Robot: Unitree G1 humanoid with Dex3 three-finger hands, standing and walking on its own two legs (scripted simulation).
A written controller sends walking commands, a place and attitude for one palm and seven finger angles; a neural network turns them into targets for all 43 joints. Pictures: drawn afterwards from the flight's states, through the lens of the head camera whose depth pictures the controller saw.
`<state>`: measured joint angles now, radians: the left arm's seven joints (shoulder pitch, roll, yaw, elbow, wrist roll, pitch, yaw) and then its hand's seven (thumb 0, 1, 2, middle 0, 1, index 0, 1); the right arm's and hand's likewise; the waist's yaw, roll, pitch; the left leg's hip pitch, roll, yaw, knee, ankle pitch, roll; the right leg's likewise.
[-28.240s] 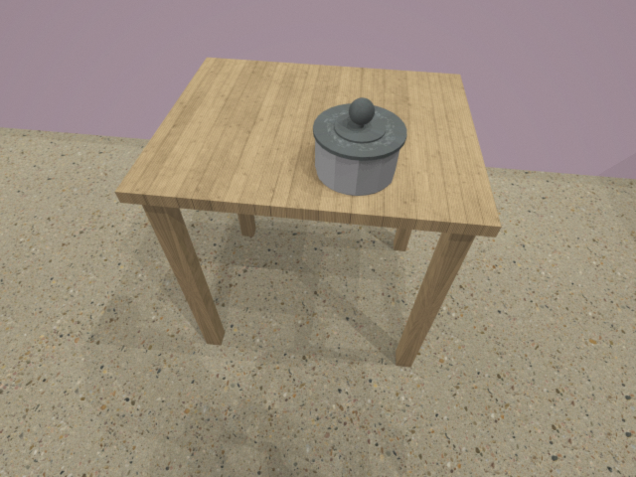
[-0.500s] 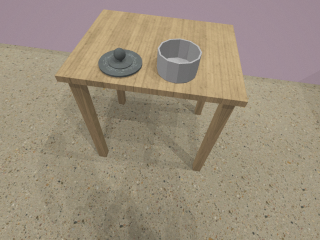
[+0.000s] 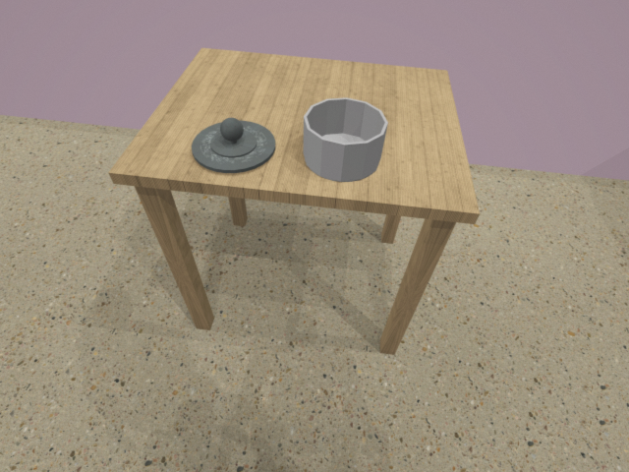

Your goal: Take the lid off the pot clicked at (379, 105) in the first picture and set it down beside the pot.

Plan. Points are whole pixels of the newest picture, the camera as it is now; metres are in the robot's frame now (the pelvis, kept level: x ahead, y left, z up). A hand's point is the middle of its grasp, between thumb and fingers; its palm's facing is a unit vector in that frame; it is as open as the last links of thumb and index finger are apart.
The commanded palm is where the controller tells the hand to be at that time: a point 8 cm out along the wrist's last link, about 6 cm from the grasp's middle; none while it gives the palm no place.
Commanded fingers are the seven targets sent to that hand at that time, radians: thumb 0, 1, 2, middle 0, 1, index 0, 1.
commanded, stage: let the arm hang, fingers relaxed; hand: left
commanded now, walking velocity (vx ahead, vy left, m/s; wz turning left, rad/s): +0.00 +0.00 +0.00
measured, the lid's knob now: (231, 129) +0.75 +0.22 +0.01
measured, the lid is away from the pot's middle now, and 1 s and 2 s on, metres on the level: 0.24 0.24 0.24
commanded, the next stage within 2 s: look to check the result in 0.04 s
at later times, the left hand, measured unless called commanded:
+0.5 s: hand out of the picture +0.01 +0.17 -0.18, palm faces +0.04 -0.98 -0.18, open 7.4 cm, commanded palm none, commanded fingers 0.00 0.90 0.90 -0.20 -0.30 -0.20 -0.30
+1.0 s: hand out of the picture +0.01 +0.17 -0.18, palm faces +0.04 -0.98 -0.17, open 7.4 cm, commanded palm none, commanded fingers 0.00 0.90 0.90 -0.20 -0.30 -0.20 -0.30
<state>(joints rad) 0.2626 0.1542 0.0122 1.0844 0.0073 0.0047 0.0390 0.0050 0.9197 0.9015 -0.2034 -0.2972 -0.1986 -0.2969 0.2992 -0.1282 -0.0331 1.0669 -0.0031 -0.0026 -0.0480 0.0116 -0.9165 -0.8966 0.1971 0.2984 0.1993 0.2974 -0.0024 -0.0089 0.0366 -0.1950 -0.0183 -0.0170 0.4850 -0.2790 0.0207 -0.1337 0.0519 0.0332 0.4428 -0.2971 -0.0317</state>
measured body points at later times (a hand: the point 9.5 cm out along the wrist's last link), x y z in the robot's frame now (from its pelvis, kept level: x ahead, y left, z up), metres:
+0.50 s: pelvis +0.01 +0.00 +0.00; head +0.02 +0.01 +0.45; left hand +0.01 +0.22 -0.16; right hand -0.01 -0.22 -0.16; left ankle -0.01 +0.11 -0.74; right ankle -0.04 -0.10 -0.74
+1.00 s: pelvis +0.00 +0.00 +0.00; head +0.02 +0.01 +0.45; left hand +0.00 +0.22 -0.16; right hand -0.01 -0.21 -0.16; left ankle -0.01 +0.11 -0.74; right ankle -0.04 -0.10 -0.74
